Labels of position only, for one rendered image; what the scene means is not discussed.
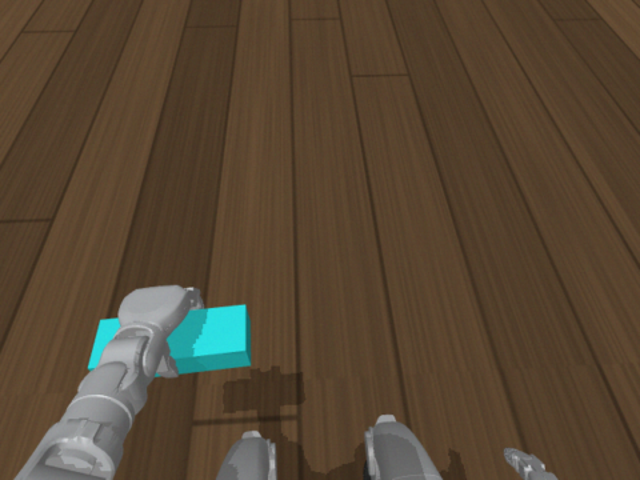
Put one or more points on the left robot hand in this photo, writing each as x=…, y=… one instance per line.
x=164, y=307

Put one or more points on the right robot hand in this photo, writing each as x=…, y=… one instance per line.
x=529, y=467

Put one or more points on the left robot arm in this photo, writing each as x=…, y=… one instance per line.
x=87, y=443

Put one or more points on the carton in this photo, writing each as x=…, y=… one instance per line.
x=207, y=339

